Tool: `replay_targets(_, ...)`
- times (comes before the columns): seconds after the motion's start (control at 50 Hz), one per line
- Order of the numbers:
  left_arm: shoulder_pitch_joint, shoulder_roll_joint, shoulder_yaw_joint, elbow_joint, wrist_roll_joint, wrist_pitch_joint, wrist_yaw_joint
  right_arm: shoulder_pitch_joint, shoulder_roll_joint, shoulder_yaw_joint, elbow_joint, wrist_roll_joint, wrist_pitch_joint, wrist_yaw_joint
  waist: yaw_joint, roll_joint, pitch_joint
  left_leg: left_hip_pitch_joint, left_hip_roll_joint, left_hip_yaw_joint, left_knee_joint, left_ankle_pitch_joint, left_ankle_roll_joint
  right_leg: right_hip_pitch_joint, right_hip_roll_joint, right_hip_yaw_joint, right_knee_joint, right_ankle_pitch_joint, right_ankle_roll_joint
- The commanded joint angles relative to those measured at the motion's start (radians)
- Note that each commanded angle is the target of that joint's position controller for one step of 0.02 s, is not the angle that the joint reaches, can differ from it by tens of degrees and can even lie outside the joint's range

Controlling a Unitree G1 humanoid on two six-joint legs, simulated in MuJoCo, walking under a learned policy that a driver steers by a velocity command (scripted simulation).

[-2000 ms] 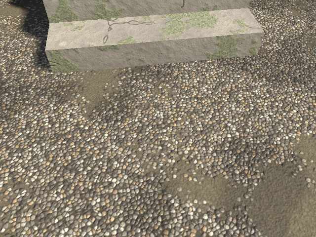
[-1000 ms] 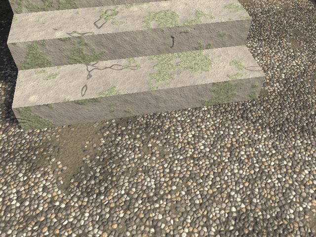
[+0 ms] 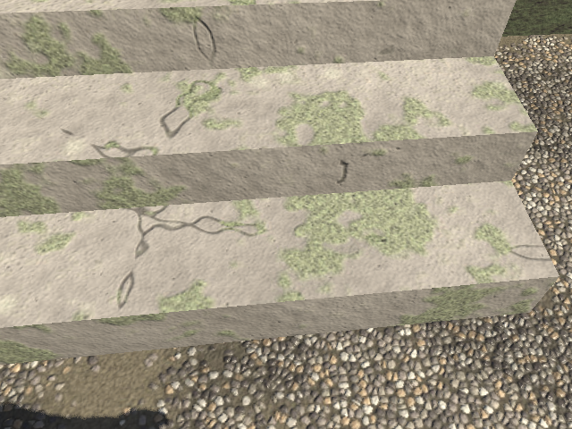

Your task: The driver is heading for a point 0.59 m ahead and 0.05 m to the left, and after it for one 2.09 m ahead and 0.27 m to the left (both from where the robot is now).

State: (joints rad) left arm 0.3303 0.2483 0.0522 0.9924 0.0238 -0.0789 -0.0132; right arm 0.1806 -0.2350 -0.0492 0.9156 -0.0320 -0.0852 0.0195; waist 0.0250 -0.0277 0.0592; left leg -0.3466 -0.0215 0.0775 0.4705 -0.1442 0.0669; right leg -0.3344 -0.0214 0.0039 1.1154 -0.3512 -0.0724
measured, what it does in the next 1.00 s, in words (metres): walks ahead: right foot, then left foot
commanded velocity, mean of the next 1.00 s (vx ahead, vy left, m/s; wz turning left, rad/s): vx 0.46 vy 0.00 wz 0.19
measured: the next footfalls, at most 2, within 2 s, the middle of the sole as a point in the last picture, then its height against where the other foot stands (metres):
right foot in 0.40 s outside the picture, level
left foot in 0.92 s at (268, 406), level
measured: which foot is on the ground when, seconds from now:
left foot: down 0.00-0.42, up 0.44-0.90, down 0.92-1.00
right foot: up 0.00-0.38, down 0.40-0.92, up 0.94-1.00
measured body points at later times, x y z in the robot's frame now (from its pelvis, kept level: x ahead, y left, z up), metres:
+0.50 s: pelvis +0.25 -0.04 +0.00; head +0.28 -0.06 +0.45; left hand +0.40 +0.20 -0.12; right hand +0.23 -0.29 -0.16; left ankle +0.11 +0.07 -0.66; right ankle +0.32 -0.12 -0.74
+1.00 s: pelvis +0.43 -0.01 -0.01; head +0.45 +0.00 +0.44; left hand +0.43 +0.24 -0.16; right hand +0.59 -0.23 -0.14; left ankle +0.46 +0.05 -0.74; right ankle +0.36 -0.13 -0.63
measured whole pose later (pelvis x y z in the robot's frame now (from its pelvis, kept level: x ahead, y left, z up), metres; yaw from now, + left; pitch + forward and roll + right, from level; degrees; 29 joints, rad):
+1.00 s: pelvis +0.43 -0.01 -0.01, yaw +13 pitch +0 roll +0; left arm 0.25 0.21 0.04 0.94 0.02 -0.06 0.03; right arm 0.17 -0.19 -0.04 0.92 -0.02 -0.05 -0.01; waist 0.00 -0.04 0.05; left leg -0.35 -0.08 0.08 0.58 -0.24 0.12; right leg -0.43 -0.05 -0.09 1.30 -0.41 0.02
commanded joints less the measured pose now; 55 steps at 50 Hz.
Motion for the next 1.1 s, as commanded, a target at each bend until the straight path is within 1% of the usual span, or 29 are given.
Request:
replay_targets(0.02, 0.053, 0.048, 0.008, -0.033, 0.020, 0.015, -0.012, 0.099, -0.079, -0.014, 0.004, 0.014, -0.016, -0.003, -0.003, 0.112, -0.100, 0.209, 0.254, -0.285, -0.276, 0.159, 0.125, -0.141, -0.067, 0.025, 0.000, 0.062, 0.004)
replay_targets(0.08, -0.012, 0.033, 0.002, -0.052, 0.020, 0.029, -0.022, 0.150, -0.104, -0.019, 0.034, 0.022, -0.029, -0.005, 0.001, 0.107, -0.052, 0.192, 0.244, -0.230, -0.335, 0.139, 0.145, -0.198, -0.089, 0.002, -0.077, 0.123, 0.025)
replay_targets(0.16, -0.172, 0.034, -0.006, -0.104, 0.012, 0.032, -0.025, 0.210, -0.098, -0.015, 0.065, 0.021, -0.026, -0.008, -0.030, 0.094, 0.014, 0.216, 0.223, -0.185, -0.388, 0.082, 0.146, -0.280, -0.103, -0.023, -0.269, 0.250, 0.056)
replay_targets(0.3, -0.344, 0.029, -0.016, -0.161, 0.002, 0.017, -0.018, 0.297, -0.110, -0.016, 0.112, 0.014, -0.025, -0.019, -0.073, 0.102, 0.038, 0.330, 0.239, -0.137, -0.328, 0.238, 0.128, -0.223, -0.056, -0.061, -0.516, 0.288, 0.040)
replay_targets(0.36, -0.311, 0.044, -0.008, -0.163, 0.007, 0.002, -0.010, 0.269, -0.126, -0.022, 0.117, 0.010, -0.020, -0.026, -0.041, 0.101, 0.024, 0.379, 0.260, -0.137, -0.231, 0.406, 0.107, -0.137, -0.027, -0.076, -0.576, 0.194, 0.002)
replay_targets(0.38, -0.235, 0.046, -0.003, -0.140, 0.010, -0.007, -0.003, 0.247, -0.126, -0.021, 0.114, 0.012, -0.019, -0.027, -0.003, 0.089, -0.014, 0.378, 0.241, -0.115, -0.131, 0.547, 0.092, -0.031, 0.004, -0.094, -0.630, 0.198, -0.015)
replay_targets(0.4, -0.090, 0.066, 0.009, -0.087, 0.018, -0.020, 0.007, 0.241, -0.107, -0.012, 0.114, 0.014, -0.016, -0.026, 0.053, 0.052, -0.098, 0.339, 0.190, -0.078, 0.047, 0.608, 0.072, 0.157, 0.026, -0.101, -0.687, 0.227, -0.038)
replay_targets(0.42, 0.091, 0.138, 0.028, -0.047, 0.039, -0.032, 0.020, 0.221, -0.080, 0.001, 0.084, 0.021, -0.019, -0.027, 0.118, -0.020, -0.213, 0.175, 0.139, -0.039, 0.294, 0.400, 0.044, 0.401, -0.135, 0.069, -0.695, 0.252, -0.084)
replay_targets(0.44, 0.173, 0.264, 0.065, -0.025, 0.041, -0.025, 0.019, 0.311, 0.017, 0.022, 0.062, 0.057, -0.019, -0.022, 0.088, -0.291, -0.299, -0.167, -0.041, 0.041, 0.647, -0.194, -0.005, 0.636, -0.396, 0.491, -0.798, 0.264, -0.217)
replay_targets(0.46, 0.097, 0.207, 0.057, -0.034, 0.004, -0.010, 0.009, 0.264, -0.086, -0.004, 0.083, 0.022, -0.010, -0.031, 0.055, -0.129, -0.258, -0.237, -0.001, -0.096, 0.746, -0.332, 0.017, 0.558, -0.371, 0.529, -0.836, 0.229, -0.195)
replay_targets(0.48, -0.016, 0.146, 0.039, -0.062, -0.005, -0.009, 0.001, 0.215, -0.083, -0.007, 0.073, 0.016, -0.009, -0.024, 0.014, -0.071, -0.155, -0.244, 0.045, -0.117, 0.745, -0.254, 0.029, 0.435, -0.332, 0.405, -0.854, 0.203, -0.173)
replay_targets(0.5, -0.074, 0.090, 0.025, -0.071, -0.003, -0.015, -0.002, 0.190, -0.052, 0.000, 0.079, 0.024, -0.008, -0.021, -0.005, -0.018, -0.093, -0.219, 0.076, -0.122, 0.709, -0.191, 0.026, 0.333, -0.297, 0.305, -0.898, 0.251, -0.151)
replay_targets(0.54, -0.094, 0.048, 0.010, -0.055, -0.005, -0.029, 0.007, 0.181, -0.031, 0.002, 0.087, 0.008, 0.014, -0.017, -0.040, -0.030, -0.044, -0.154, 0.101, -0.119, 0.644, -0.146, 0.010, 0.228, -0.239, 0.157, -0.945, 0.375, -0.098)
replay_targets(0.62, -0.037, 0.072, 0.009, -0.020, -0.006, -0.057, 0.012, 0.137, -0.017, -0.002, 0.079, -0.003, 0.040, -0.005, -0.059, -0.037, -0.065, -0.173, 0.089, -0.096, 0.621, -0.062, -0.012, 0.228, -0.213, 0.001, -0.938, 0.620, -0.078)
replay_targets(0.72, 0.003, 0.070, 0.002, -0.009, -0.004, -0.051, 0.028, -0.065, -0.008, 0.007, 0.007, 0.000, 0.042, 0.009, -0.020, -0.044, -0.022, -0.222, 0.099, -0.059, 0.395, 0.052, -0.036, 0.233, -0.204, -0.097, -0.959, 0.555, -0.074)
replay_targets(0.76, 0.039, 0.067, 0.002, 0.000, 0.003, -0.045, 0.034, -0.047, 0.011, 0.017, 0.011, 0.000, 0.052, 0.002, -0.021, -0.074, -0.047, -0.167, 0.092, -0.014, 0.384, 0.027, -0.026, 0.241, -0.222, -0.126, -0.926, 0.519, -0.094)
replay_targets(0.78, 0.054, 0.069, 0.003, 0.002, 0.005, -0.043, 0.035, -0.075, 0.004, 0.017, -0.003, -0.001, 0.055, 0.002, -0.011, -0.058, -0.031, -0.172, 0.095, -0.009, 0.363, 0.014, -0.018, 0.245, -0.236, -0.125, -0.920, 0.501, -0.101)
replay_targets(0.82, 0.053, 0.073, 0.003, 0.004, 0.003, -0.035, 0.041, -0.113, 0.004, 0.017, -0.026, -0.010, 0.051, -0.001, -0.012, -0.031, 0.010, -0.162, 0.074, 0.017, 0.302, -0.032, -0.003, 0.261, -0.253, -0.152, -0.853, 0.699, -0.096)
replay_targets(0.86, 0.015, 0.099, 0.007, -0.029, 0.003, -0.027, 0.048, -0.007, 0.004, 0.011, -0.011, -0.012, 0.048, -0.026, -0.051, -0.050, -0.073, -0.046, -0.016, 0.081, 0.298, -0.141, 0.025, 0.284, -0.240, -0.197, -0.612, 1.227, -0.078)
replay_targets(0.88, -0.016, 0.128, 0.017, -0.043, -0.009, -0.019, 0.049, 0.094, -0.002, 0.004, 0.011, -0.008, 0.040, -0.032, -0.089, -0.069, -0.133, 0.040, -0.044, 0.083, 0.222, -0.113, 0.039, 0.277, -0.230, -0.211, -0.463, 1.256, -0.067)
replay_targets(0.9, -0.083, 0.144, 0.024, -0.064, -0.032, -0.009, 0.046, 0.195, -0.001, -0.004, 0.036, -0.008, 0.028, -0.034, -0.156, -0.056, -0.175, 0.177, -0.060, 0.088, 0.056, 0.052, 0.052, 0.204, -0.204, -0.239, -0.270, 1.107, -0.032)
replay_targets(0.92, -0.121, 0.124, 0.023, -0.086, -0.045, -0.004, 0.041, 0.250, -0.069, -0.024, 0.048, -0.020, 0.016, -0.036, -0.196, 0.030, -0.172, 0.319, -0.007, -0.023, -0.093, 0.292, 0.077, 0.025, -0.142, -0.234, -0.013, 0.645, 0.028)
replay_targets(0.94, -0.052, 0.014, 0.000, -0.122, -0.022, -0.005, 0.041, 0.222, -0.234, -0.062, 0.034, -0.016, 0.016, -0.038, -0.091, 0.277, -0.138, 0.477, 0.303, -0.385, 0.003, 1.216, 0.176, -0.322, 0.028, -0.224, 0.361, -0.186, 0.093)
replay_targets(0.96, 0.021, -0.010, -0.016, -0.111, -0.010, 0.009, 0.046, 0.269, -0.234, -0.060, 0.018, 0.019, 0.021, -0.033, -0.095, 0.121, -0.306, 0.448, 0.412, -0.441, -0.026, 1.321, 0.337, -0.273, 0.003, -0.018, 0.428, -0.132, 0.097)
replay_targets(0.98, 0.009, -0.005, -0.015, -0.112, -0.007, 0.020, 0.048, 0.172, -0.186, -0.054, -0.012, 0.028, 0.033, -0.035, -0.060, 0.077, -0.236, 0.325, 0.385, -0.421, -0.062, 1.004, 0.363, -0.273, -0.018, 0.004, 0.444, -0.078, 0.114)
replay_targets(1.0, -0.021, 0.016, -0.007, -0.123, 0.009, 0.025, 0.047, 0.085, -0.136, -0.041, -0.035, 0.029, 0.048, -0.039, -0.023, 0.048, -0.116, 0.191, 0.318, -0.382, -0.100, 0.757, 0.319, -0.307, -0.029, -0.003, 0.425, -0.069, 0.115)
replay_targets(1.02, -0.057, 0.033, 0.002, -0.136, 0.024, 0.039, 0.046, 0.047, -0.103, -0.031, -0.047, 0.023, 0.058, -0.041, -0.007, 0.029, -0.078, 0.144, 0.262, -0.364, -0.101, 0.637, 0.277, -0.337, -0.031, -0.001, 0.424, -0.066, 0.116)
replay_targets(1.04, -0.047, 0.039, 0.005, -0.141, 0.032, 0.061, 0.044, 0.029, -0.088, -0.024, -0.064, 0.019, 0.063, -0.047, 0.007, 0.036, -0.078, 0.087, 0.224, -0.324, -0.100, 0.603, 0.254, -0.313, -0.028, -0.001, 0.409, -0.031, 0.118)
replay_targets(1.1, -0.049, 0.014, 0.002, -0.168, 0.025, 0.089, 0.048, 0.076, -0.125, -0.033, -0.066, 0.006, 0.058, -0.051, 0.002, 0.054, -0.121, 0.082, 0.181, -0.313, -0.067, 0.660, 0.224, -0.322, 0.003, -0.015, 0.390, 0.038, 0.122)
